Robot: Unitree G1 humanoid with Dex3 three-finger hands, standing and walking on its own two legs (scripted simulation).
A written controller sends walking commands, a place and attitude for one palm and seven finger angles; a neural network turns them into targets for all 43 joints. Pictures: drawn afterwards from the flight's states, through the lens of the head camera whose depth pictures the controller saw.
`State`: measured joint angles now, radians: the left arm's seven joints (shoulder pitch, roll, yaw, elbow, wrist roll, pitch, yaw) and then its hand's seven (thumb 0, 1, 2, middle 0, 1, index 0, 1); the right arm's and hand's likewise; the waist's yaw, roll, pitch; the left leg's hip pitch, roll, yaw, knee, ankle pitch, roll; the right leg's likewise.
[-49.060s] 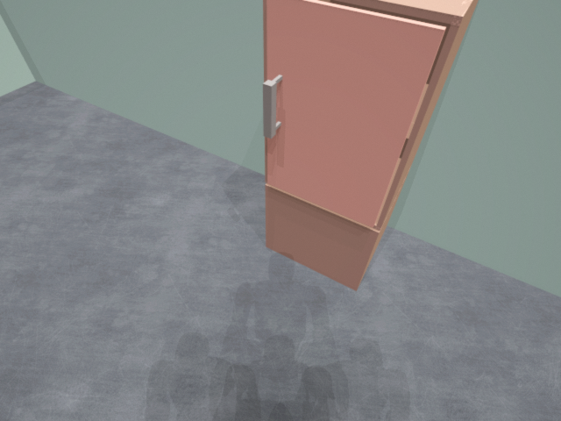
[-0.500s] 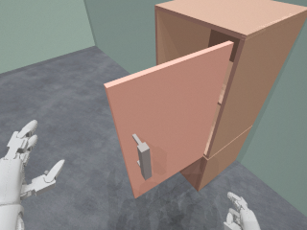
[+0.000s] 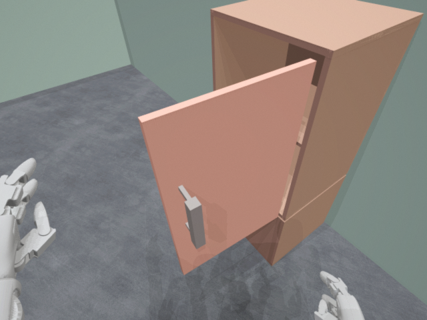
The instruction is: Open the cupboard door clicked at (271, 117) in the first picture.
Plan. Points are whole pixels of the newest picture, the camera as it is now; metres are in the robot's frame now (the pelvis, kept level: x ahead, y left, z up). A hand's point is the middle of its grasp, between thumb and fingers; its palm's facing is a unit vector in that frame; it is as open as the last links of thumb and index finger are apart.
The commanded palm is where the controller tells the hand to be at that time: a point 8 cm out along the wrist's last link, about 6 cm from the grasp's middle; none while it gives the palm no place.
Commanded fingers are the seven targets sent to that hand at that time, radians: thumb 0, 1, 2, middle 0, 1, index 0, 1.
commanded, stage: step back with the hand held close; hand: left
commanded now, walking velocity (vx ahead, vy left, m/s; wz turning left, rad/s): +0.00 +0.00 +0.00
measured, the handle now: (190, 217) +0.34 +0.10 -0.02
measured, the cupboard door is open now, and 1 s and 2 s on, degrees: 86 86 86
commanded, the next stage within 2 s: stop stepping back and stand still in 1.30 s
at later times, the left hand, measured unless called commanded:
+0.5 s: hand (44, 242) +0.17 +0.27 +0.15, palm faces +0.36 -0.78 -0.52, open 7.4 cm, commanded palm +0.11 +0.31 +0.17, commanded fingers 0.00 0.90 0.90 -0.20 -0.30 -0.20 -0.30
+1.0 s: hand out of the picture +0.10 +0.28 +0.16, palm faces +0.45 -0.77 -0.46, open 7.4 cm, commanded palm +0.03 +0.33 +0.17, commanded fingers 0.00 0.90 0.90 -0.20 -0.30 -0.20 -0.30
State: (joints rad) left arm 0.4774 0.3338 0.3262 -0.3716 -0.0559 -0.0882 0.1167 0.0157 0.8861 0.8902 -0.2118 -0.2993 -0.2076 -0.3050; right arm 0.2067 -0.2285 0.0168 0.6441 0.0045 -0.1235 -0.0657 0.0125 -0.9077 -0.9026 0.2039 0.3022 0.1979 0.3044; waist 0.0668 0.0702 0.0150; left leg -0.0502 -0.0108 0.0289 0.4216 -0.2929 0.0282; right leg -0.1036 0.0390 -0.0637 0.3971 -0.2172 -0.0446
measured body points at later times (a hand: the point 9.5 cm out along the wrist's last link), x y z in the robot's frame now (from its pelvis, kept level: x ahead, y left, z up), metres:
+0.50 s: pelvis -0.03 +0.01 +0.00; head -0.02 +0.01 +0.45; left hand +0.15 +0.31 +0.17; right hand +0.14 -0.25 -0.08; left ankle -0.03 +0.10 -0.74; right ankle +0.01 -0.09 -0.74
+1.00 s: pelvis -0.10 +0.03 -0.02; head -0.09 +0.04 +0.43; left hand +0.07 +0.32 +0.18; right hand +0.06 -0.22 -0.10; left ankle -0.03 +0.10 -0.74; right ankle -0.01 -0.09 -0.74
